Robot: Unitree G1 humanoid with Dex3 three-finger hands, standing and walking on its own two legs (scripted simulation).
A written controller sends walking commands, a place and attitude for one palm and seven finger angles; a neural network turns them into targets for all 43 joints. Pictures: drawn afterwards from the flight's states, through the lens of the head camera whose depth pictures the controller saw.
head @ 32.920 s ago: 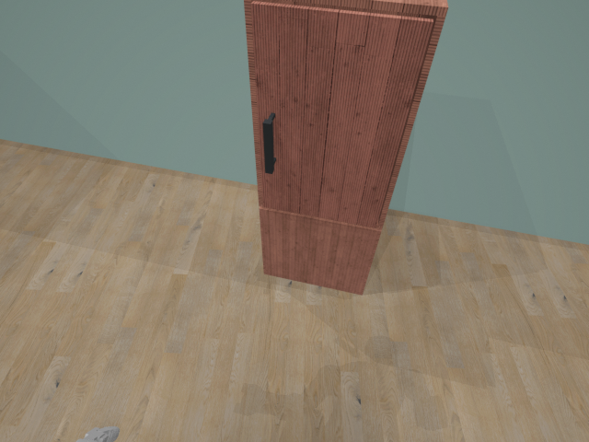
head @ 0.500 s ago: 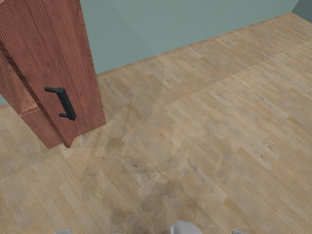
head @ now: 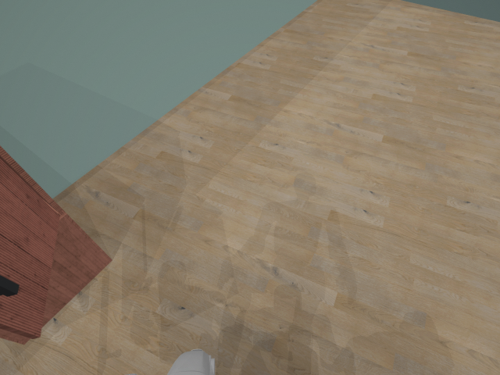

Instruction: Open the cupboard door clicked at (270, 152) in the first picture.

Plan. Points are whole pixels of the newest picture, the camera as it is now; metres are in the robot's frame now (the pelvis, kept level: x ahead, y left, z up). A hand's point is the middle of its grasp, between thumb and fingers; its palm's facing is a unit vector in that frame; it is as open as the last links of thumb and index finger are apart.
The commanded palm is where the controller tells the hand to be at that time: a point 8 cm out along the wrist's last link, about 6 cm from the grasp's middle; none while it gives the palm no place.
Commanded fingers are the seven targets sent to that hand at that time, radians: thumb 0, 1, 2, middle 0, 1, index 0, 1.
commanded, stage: walk to a spot facing it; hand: left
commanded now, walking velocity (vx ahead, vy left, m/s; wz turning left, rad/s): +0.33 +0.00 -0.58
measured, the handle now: out of the picture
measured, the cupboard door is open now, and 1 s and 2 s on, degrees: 50 50 50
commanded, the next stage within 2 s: turn to face it in 1.44 s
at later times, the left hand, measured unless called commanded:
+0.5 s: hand (163, 279) +0.32 +0.21 -0.17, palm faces -0.24 -0.95 -0.19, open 7.4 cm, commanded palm none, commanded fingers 0.00 0.90 0.90 -0.20 -0.30 -0.20 -0.30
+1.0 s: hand (250, 197) +0.53 +0.03 -0.16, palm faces -0.39 -0.89 -0.24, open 7.1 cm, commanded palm none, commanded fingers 0.00 0.90 0.90 -0.20 -0.30 -0.20 -0.30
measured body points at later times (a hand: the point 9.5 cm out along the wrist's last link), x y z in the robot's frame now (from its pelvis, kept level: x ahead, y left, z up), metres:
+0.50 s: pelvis +0.20 +0.03 +0.00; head +0.25 +0.04 +0.45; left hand +0.33 +0.26 -0.15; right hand +0.17 -0.21 -0.13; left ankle +0.19 +0.14 -0.74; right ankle +0.16 -0.10 -0.64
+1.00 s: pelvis +0.39 -0.12 +0.00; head +0.41 -0.14 +0.45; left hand +0.55 +0.08 -0.14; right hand +0.33 -0.35 -0.16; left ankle +0.51 +0.02 -0.67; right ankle +0.35 -0.15 -0.74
